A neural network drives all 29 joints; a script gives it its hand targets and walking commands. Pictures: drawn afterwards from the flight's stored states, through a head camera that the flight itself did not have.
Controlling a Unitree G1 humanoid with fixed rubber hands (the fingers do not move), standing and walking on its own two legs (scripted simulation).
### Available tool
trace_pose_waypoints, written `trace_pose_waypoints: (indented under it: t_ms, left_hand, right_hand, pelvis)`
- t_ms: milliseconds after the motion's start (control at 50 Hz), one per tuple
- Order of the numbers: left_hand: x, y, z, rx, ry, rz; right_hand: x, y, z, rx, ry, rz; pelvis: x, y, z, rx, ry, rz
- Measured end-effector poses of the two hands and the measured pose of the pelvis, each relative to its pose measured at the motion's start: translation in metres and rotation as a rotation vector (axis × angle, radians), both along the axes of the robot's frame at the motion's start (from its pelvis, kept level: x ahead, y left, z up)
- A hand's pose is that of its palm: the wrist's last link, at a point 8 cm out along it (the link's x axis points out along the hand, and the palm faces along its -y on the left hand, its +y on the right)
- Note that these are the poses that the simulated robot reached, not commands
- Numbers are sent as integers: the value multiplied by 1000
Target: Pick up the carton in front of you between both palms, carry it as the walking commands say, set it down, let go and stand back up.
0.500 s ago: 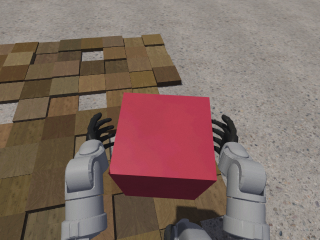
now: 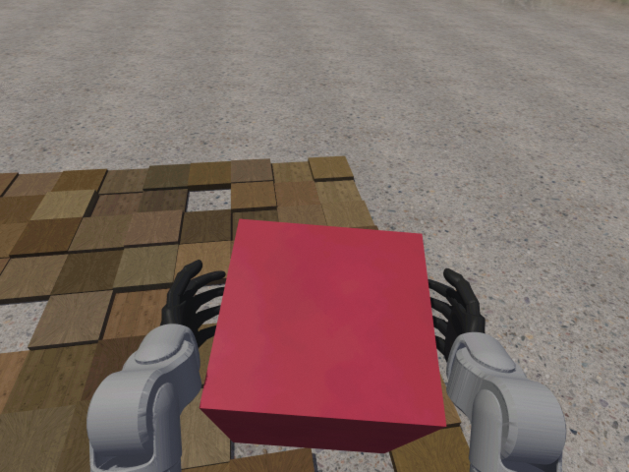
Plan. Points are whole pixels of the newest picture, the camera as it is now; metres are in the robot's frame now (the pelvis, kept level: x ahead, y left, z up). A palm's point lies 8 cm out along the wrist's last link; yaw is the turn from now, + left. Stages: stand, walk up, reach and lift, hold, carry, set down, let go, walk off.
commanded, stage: carry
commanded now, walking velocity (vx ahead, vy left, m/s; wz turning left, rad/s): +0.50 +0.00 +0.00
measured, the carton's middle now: (318, 347) +0.26 +0.00 +0.05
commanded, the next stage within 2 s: none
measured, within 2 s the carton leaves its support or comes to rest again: neither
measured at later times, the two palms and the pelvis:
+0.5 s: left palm (263, 194) +0.58 +0.10 +0.05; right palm (418, 198) +0.60 -0.20 +0.04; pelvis +0.31 -0.06 -0.03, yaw +1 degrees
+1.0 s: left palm (291, 100) +0.99 +0.07 +0.07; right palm (409, 108) +0.96 -0.24 +0.07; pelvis +0.65 -0.06 +0.00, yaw -1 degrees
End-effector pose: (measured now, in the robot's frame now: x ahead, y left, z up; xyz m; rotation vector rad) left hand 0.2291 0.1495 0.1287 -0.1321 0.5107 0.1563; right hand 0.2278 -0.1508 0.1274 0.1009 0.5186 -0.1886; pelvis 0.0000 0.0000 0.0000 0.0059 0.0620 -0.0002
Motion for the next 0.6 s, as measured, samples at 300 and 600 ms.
trace_pose_waypoints:
  t_ms: [300,600]
  left_hand:
    - [199,-23,-17,24,79,-11]
    - [421,-56,-75,45,191,91]
  right_hand:
    - [200,-23,-16,-10,83,6]
    - [448,-57,-85,19,186,45]
  pelvis:
    - [188,-21,-1,6,3,-7]
    - [369,-73,-17,28,15,27]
